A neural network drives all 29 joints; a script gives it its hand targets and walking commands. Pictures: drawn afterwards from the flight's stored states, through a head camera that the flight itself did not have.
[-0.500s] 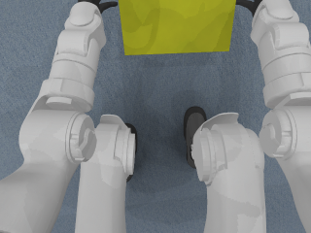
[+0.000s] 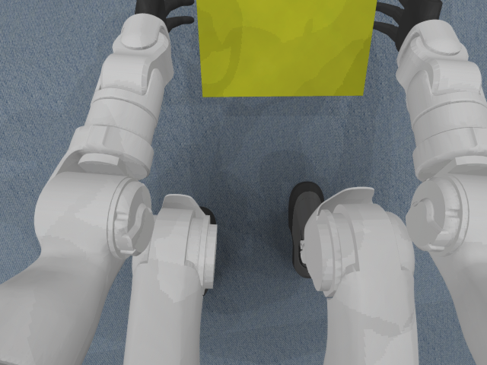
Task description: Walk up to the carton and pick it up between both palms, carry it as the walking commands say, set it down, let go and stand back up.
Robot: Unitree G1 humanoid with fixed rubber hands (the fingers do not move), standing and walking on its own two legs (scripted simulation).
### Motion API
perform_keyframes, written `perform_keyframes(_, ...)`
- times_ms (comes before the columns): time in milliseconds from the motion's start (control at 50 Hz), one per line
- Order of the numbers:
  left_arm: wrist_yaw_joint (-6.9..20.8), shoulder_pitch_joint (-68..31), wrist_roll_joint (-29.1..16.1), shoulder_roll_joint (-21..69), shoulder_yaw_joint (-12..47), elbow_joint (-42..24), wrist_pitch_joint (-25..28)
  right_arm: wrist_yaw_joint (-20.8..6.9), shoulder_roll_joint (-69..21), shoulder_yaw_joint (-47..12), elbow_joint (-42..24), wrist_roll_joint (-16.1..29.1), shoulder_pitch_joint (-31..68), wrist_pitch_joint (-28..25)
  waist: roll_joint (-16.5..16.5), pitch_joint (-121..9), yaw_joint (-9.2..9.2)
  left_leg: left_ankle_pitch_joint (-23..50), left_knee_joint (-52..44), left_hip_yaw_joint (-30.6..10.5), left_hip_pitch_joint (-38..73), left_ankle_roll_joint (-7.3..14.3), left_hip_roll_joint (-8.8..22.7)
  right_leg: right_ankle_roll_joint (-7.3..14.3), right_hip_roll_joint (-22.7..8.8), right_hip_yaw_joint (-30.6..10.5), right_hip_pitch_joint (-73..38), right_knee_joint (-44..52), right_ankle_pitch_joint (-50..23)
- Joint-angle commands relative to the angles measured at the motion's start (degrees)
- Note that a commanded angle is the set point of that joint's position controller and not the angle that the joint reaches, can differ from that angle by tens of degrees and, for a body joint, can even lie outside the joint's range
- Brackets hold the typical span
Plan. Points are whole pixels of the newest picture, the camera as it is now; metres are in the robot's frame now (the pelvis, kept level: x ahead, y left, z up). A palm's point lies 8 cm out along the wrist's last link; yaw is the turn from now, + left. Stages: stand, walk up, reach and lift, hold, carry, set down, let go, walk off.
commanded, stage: set down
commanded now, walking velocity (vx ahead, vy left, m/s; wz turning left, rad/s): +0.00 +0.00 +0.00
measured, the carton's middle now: (279, 25) +0.55 -0.08 -0.27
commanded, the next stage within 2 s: none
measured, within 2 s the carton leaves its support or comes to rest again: rests again in 1.30 s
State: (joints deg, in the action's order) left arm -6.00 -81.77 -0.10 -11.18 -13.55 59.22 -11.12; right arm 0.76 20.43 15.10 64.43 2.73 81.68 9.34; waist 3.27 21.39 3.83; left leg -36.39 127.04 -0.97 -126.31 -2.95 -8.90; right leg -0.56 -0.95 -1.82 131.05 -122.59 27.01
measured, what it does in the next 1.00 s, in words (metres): stands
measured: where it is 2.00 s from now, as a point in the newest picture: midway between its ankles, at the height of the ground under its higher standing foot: (252, 256)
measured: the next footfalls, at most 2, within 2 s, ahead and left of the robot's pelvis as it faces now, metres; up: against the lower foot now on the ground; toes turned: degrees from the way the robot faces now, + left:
none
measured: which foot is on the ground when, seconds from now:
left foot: down 0.00-1.00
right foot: down 0.00-1.00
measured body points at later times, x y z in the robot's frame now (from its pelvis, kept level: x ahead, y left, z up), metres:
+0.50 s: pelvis +0.01 +0.00 +0.00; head +0.38 -0.03 +0.25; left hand +0.56 +0.09 -0.19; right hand +0.53 -0.24 -0.19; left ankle +0.10 +0.11 -0.34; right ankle +0.14 -0.13 -0.34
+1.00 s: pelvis +0.01 +0.00 +0.00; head +0.39 -0.03 +0.24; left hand +0.56 +0.09 -0.20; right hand +0.53 -0.24 -0.20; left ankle +0.10 +0.11 -0.34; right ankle +0.14 -0.13 -0.34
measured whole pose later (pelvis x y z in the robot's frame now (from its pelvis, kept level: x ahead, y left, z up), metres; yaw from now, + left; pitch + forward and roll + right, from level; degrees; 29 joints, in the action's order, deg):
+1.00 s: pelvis +0.01 +0.00 +0.00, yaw +0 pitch +38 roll +1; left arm -2.9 -80.5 5.6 -9.9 -19.0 57.6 -7.1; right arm -2.8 19.8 20.2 65.3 -0.6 81.6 6.7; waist 2.0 20.8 3.8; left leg -39.3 128.1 -1.3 -126.5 -3.0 -8.3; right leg -0.1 -0.8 -1.2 131.9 -123.8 29.5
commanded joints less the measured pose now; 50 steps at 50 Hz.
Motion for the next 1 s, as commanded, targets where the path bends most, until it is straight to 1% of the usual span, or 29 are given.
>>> perform_keyframes(0, 13.55, -27.68, -2.45, 44.95, 15.40, -7.02, 3.18, -14.31, -44.35, -11.67, -7.78, 2.66, 26.08, -1.82, 2.71, -56.78, 3.58, 13.76, -11.44, 2.63, 13.29, 2.26, 0.28, 2.02, 4.36, 3.00, -31.18, 4.57, -15.97)
perform_keyframes(80, 13.85, -26.89, -2.11, 43.81, 14.86, -7.08, 3.29, -14.16, -44.59, -11.78, -7.35, 2.18, 23.97, -1.67, 1.85, -55.56, 3.27, 13.95, -11.08, 2.48, 11.73, 2.31, 0.56, 2.01, 4.48, 2.36, -32.35, 4.38, -16.90)
perform_keyframes(100, 13.80, -26.33, -1.48, 43.29, 14.83, -6.27, 3.30, -14.26, -44.89, -11.71, -6.75, 2.46, 24.01, -1.76, 2.17, -54.87, 2.71, 13.45, -11.36, 2.37, 11.42, 2.43, 0.57, 1.89, 4.45, 2.48, -31.69, 4.29, -16.59)
perform_keyframes(120, 13.95, -25.89, -1.45, 43.84, 15.03, -6.67, 3.24, -14.27, -44.95, -11.18, -6.33, 2.22, 23.40, -1.70, 2.79, -55.05, 3.12, 13.80, -10.98, 2.49, 10.97, 2.33, 0.62, 2.14, 4.58, 2.09, -31.92, 4.27, -17.15)
perform_keyframes(140, 13.95, -25.20, -1.15, 43.67, 14.72, -6.14, 3.23, -14.23, -44.91, -10.70, -5.53, 1.94, 22.71, -1.62, 2.65, -54.11, 2.96, 13.26, -11.35, 2.30, 10.98, 2.37, 0.51, 2.02, 4.57, 2.39, -31.34, 4.01, -16.56)
perform_keyframes(160, 14.01, -24.75, -0.92, 43.52, 14.50, -5.66, 3.10, -14.18, -44.96, -10.49, -5.17, 1.65, 22.05, -1.57, 2.62, -53.38, 3.29, 12.86, -11.38, 2.25, 10.32, 2.41, 0.66, 2.03, 4.60, 2.21, -31.36, 4.21, -16.39)
perform_keyframes(200, 14.15, -24.30, -0.09, 42.88, 14.01, -5.53, 3.00, -14.21, -44.19, -10.07, -4.82, 1.33, 21.74, -1.50, 3.33, -51.94, 2.73, 12.35, -11.60, 2.54, 10.07, 2.19, 0.85, 2.11, 4.53, 1.92, -30.67, 4.64, -15.68)
perform_keyframes(260, 14.28, -22.91, 0.48, 43.17, 13.46, -4.99, 2.85, -14.28, -43.82, -9.91, -4.95, 1.08, 21.41, -1.64, 3.08, -51.32, 3.00, 11.85, -11.54, 2.30, 9.20, 2.30, 0.85, 2.23, 4.71, 1.99, -30.26, 4.63, -15.30)
perform_keyframes(280, 14.26, -22.94, 0.84, 42.63, 13.03, -4.83, 2.93, -14.21, -43.92, -9.57, -4.39, 1.05, 21.47, -1.57, 3.51, -50.65, 2.09, 11.40, -11.30, 2.76, 8.87, 2.24, 0.79, 2.19, 4.67, 1.44, -30.21, 4.68, -14.63)
perform_keyframes(300, 14.24, -22.45, 1.02, 42.06, 12.73, -4.44, 2.90, -14.37, -43.76, -9.24, -3.89, 0.91, 20.78, -1.44, 2.96, -50.04, 2.38, 11.62, -11.62, 2.48, 9.34, 2.34, 0.91, 1.92, 4.69, 2.08, -29.35, 4.60, -14.51)
perform_keyframes(340, 14.18, -22.57, 1.21, 41.69, 13.02, -5.15, 2.85, -14.38, -42.81, -8.57, -3.75, 0.60, 19.84, -1.42, 3.88, -49.46, 2.88, 11.56, -11.58, 2.34, 9.02, 2.19, 1.05, 2.21, 4.75, 1.87, -28.66, 4.46, -14.82)
perform_keyframes(380, 14.10, -21.85, 1.37, 41.63, 12.74, -3.86, 2.61, -14.48, -42.34, -8.40, -3.63, 0.43, 19.66, -1.44, 3.55, -48.87, 3.10, 11.57, -11.63, 1.93, 9.90, 2.37, 1.18, 2.12, 4.52, 1.93, -27.85, 4.44, -14.00)
perform_keyframes(420, 14.16, -20.46, 2.04, 41.46, 12.01, -3.33, 2.59, -14.61, -42.00, -7.97, -2.53, -0.34, 18.58, -1.27, 2.79, -47.80, 2.65, 11.54, -11.74, 1.82, 9.52, 2.27, 1.01, 2.15, 4.41, 2.11, -27.66, 4.13, -13.73)
perform_keyframes(460, 14.12, -19.85, 2.48, 41.56, 11.96, -3.26, 2.56, -14.64, -41.49, -7.97, -2.86, -0.23, 19.20, -1.52, 3.21, -47.61, 2.28, 11.93, -11.90, 1.57, 9.55, 2.35, 1.03, 2.16, 4.51, 2.15, -26.90, 4.15, -13.77)
perform_keyframes(500, 14.02, -19.31, 2.49, 41.24, 12.17, -2.97, 2.59, -14.79, -41.43, -7.41, -2.40, -0.51, 18.00, -1.43, 3.64, -47.37, 2.81, 12.20, -12.06, 1.50, 10.25, 2.18, 1.12, 2.24, 4.38, 2.11, -27.04, 4.22, -14.26)
perform_keyframes(540, 14.01, -18.95, 2.95, 41.32, 11.61, -2.29, 2.43, -14.76, -40.79, -6.89, -1.63, -1.13, 17.22, -1.36, 3.71, -46.10, 2.79, 11.97, -12.01, 1.54, 9.61, 2.06, 1.08, 2.27, 4.40, 2.05, -26.08, 4.37, -13.63)
perform_keyframes(560, 14.02, -18.33, 3.03, 40.70, 11.49, -2.23, 2.56, -14.80, -41.11, -6.67, -1.33, -1.10, 16.75, -1.36, 3.17, -45.70, 2.59, 12.01, -11.91, 1.45, 9.60, 2.22, 1.08, 2.07, 4.39, 2.11, -25.96, 4.17, -13.56)
perform_keyframes(620, 14.08, -17.47, 3.54, 40.51, 11.22, -1.99, 2.59, -14.76, -40.73, -6.73, -1.81, -1.53, 16.66, -1.54, 3.48, -45.77, 2.29, 12.64, -11.70, 1.58, 9.22, 2.18, 1.04, 2.22, 4.40, 1.82, -26.43, 4.19, -14.47)
perform_keyframes(660, 14.01, -16.69, 3.98, 40.33, 10.73, -1.06, 2.55, -14.83, -40.87, -6.60, -1.26, -1.20, 16.33, -1.48, 3.91, -45.38, 1.46, 12.71, -11.58, 1.64, 9.12, 2.27, 1.20, 2.09, 4.25, 1.56, -26.12, 3.92, -14.58)
perform_keyframes(720, 14.00, -16.22, 4.04, 39.31, 10.76, -1.36, 2.86, -14.78, -40.57, -5.91, -0.79, -1.90, 14.93, -1.48, 3.55, -44.73, 2.15, 13.40, -11.69, 1.38, 9.05, 2.32, 1.19, 2.01, 4.28, 1.70, -25.63, 3.92, -15.04)
perform_keyframes(740, 14.03, -16.20, 3.86, 39.93, 10.80, -0.97, 2.77, -14.68, -40.12, -5.83, -0.66, -1.97, 15.00, -1.55, 3.36, -44.93, 2.72, 13.06, -11.38, 1.45, 8.66, 2.26, 1.13, 2.06, 4.27, 1.83, -25.80, 3.80, -14.89)
perform_keyframes(760, 14.07, -15.76, 4.19, 39.65, 10.31, -0.81, 2.81, -14.65, -40.01, -5.94, -0.80, -2.05, 14.35, -1.55, 2.95, -44.70, 2.59, 13.17, -11.30, 1.47, 8.57, 2.21, 1.27, 2.00, 4.31, 1.61, -26.26, 4.04, -14.94)
perform_keyframes(820, 13.90, -15.75, 4.30, 38.85, 10.48, -0.76, 2.98, -14.39, -39.83, -5.81, -0.88, -2.08, 14.47, -1.84, 3.72, -45.16, 2.48, 13.74, -11.05, 1.49, 8.78, 2.08, 1.41, 1.87, 4.19, 1.63, -26.49, 3.78, -15.85)
perform_keyframes(860, 13.73, -15.51, 4.45, 38.34, 10.50, -0.96, 3.24, -14.25, -40.16, -5.76, -0.65, -1.79, 14.53, -2.06, 3.60, -45.51, 1.79, 13.88, -10.88, 1.55, 9.32, 2.19, 1.34, 1.83, 4.39, 1.48, -26.49, 3.61, -15.49)
perform_keyframes(880, 13.72, -15.74, 4.54, 38.27, 10.31, -0.80, 3.25, -14.20, -39.56, -5.63, -0.02, -2.05, 14.00, -2.06, 3.27, -44.97, 2.33, 14.22, -11.02, 1.16, 8.38, 2.15, 1.49, 1.85, 4.24, 1.56, -26.27, 3.35, -16.36)
perform_keyframes(920, 13.72, -15.71, 4.79, 37.66, 10.17, -0.21, 3.13, -13.94, -38.75, -5.47, -0.42, -2.09, 14.59, -2.30, 4.47, -45.43, 1.95, 13.93, -10.84, 1.56, 8.77, 1.93, 1.51, 1.86, 4.25, 1.29, -27.00, 3.56, -15.88)
perform_keyframes(940, 13.52, -15.66, 4.64, 36.92, 9.98, -0.11, 3.35, -13.77, -37.94, -5.13, -0.30, -2.45, 14.21, -2.35, 3.81, -45.19, 2.31, 14.09, -10.85, 1.41, 8.87, 1.88, 1.48, 1.77, 4.17, 1.59, -26.35, 3.44, -16.02)
perform_keyframes(960, 13.31, -14.68, 4.98, 36.40, 9.95, 0.51, 3.23, -13.77, -37.88, -5.01, 0.23, -1.92, 14.12, -2.43, 4.62, -45.18, 1.75, 14.06, -10.99, 1.29, 9.35, 1.92, 1.71, 1.73, 4.09, 1.66, -25.85, 3.22, -15.74)
perform_keyframes(980, 13.16, -14.49, 5.02, 35.67, 9.69, 0.19, 3.48, -13.61, -37.04, -4.66, 0.44, -2.36, 13.37, -2.45, 3.64, -45.16, 2.20, 14.47, -11.02, 1.17, 9.26, 1.93, 1.59, 1.64, 4.16, 1.86, -25.97, 3.30, -15.92)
